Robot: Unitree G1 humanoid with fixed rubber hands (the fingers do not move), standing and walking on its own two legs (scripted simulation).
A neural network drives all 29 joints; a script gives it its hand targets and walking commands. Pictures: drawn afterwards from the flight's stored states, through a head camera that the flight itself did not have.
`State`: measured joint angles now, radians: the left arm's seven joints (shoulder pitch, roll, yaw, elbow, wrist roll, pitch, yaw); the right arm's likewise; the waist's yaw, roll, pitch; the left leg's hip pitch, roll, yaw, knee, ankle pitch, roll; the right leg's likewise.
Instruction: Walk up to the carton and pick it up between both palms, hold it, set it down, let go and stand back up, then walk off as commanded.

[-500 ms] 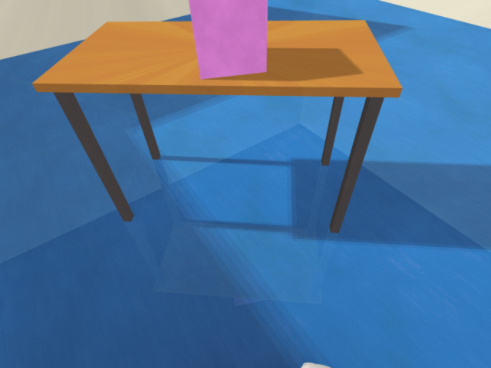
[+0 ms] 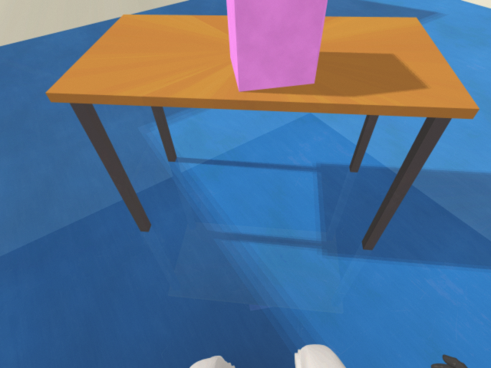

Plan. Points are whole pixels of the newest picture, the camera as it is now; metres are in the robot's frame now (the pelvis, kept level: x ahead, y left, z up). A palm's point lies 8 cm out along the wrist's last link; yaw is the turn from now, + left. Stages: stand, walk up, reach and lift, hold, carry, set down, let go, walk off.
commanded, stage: walk up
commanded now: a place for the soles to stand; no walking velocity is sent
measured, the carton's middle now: (271, 24) +0.90 -0.02 +0.16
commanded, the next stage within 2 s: none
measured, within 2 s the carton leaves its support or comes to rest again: neither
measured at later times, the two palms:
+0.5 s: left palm (72, 301) +0.26 +0.36 -0.08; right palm (456, 365) +0.17 -0.32 -0.12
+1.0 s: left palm (107, 273) +0.33 +0.34 -0.13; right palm (416, 288) +0.30 -0.29 -0.11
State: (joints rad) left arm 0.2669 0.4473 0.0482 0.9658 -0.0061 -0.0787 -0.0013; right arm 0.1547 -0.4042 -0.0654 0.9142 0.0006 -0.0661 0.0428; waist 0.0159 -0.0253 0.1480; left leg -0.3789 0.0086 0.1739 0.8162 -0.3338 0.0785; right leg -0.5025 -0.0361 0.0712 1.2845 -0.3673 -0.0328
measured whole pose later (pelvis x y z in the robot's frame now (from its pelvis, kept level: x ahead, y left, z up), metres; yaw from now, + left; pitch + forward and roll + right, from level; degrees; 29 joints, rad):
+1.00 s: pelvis +0.22 +0.03 -0.01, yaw -4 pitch -3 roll -1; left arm 0.07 0.40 0.05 1.01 -0.01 -0.03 0.01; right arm 0.09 -0.39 -0.03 1.00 0.00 -0.08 -0.04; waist 0.01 -0.01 0.18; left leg -0.40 0.10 0.01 0.96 -0.50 -0.04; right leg -0.40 0.00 -0.02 0.93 -0.48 0.02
